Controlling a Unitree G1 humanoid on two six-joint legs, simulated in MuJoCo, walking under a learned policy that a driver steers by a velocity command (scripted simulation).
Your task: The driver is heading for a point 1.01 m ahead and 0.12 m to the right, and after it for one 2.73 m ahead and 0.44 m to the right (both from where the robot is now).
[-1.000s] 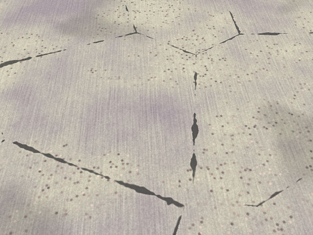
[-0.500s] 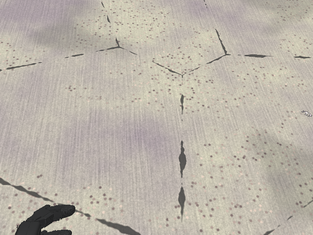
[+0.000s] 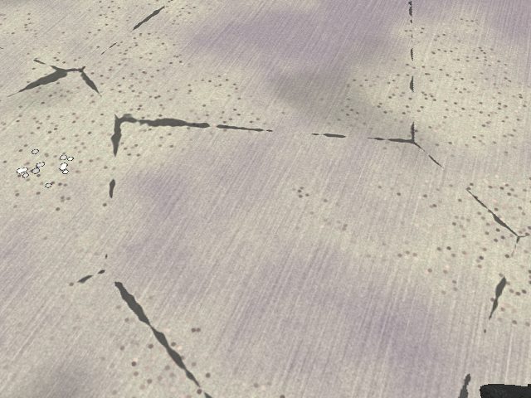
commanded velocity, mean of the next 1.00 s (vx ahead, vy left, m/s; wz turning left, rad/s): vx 0.50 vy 0.00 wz -0.18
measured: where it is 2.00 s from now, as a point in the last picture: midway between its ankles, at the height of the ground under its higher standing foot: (347, 235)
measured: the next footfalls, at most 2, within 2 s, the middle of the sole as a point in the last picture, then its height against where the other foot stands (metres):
left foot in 0.12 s outside the picture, level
right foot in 0.70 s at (328, 360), level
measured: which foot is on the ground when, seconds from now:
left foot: up 0.00-0.10, down 0.12-0.72, up 0.74-1.00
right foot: down 0.00-0.14, up 0.16-0.68, down 0.70-1.00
